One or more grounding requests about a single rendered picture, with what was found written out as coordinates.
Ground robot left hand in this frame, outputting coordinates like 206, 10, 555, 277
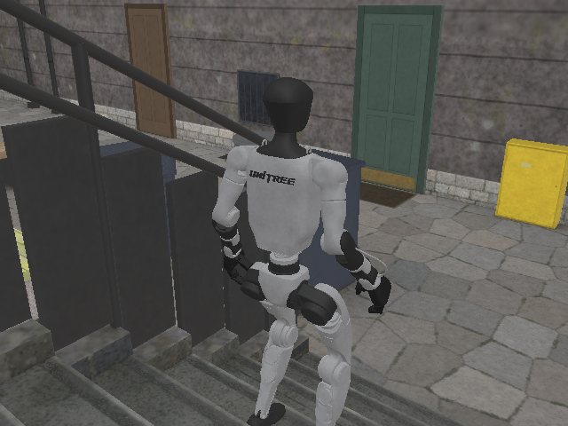
224, 249, 253, 285

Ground right robot shin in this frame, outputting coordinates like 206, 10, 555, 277
315, 362, 351, 426

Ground robot right upper arm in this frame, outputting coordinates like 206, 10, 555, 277
312, 155, 348, 255

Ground robot left upper arm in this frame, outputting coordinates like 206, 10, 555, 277
212, 146, 258, 227

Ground left robot foot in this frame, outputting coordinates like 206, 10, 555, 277
247, 403, 286, 426

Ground robot right hand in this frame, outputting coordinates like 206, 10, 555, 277
355, 275, 391, 314

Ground left robot forearm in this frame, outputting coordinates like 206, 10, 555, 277
212, 207, 242, 258

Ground right robot forearm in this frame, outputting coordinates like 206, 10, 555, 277
335, 231, 381, 290

